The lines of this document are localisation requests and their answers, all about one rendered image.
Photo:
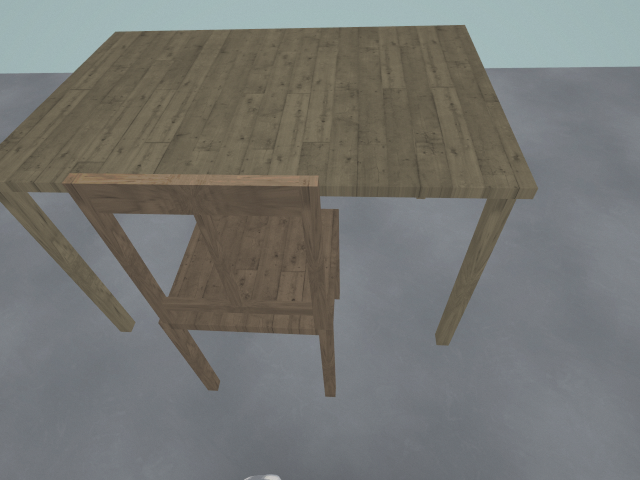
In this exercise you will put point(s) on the chair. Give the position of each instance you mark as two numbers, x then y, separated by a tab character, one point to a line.
263	256

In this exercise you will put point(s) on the table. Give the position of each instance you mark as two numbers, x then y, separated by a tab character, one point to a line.
391	111

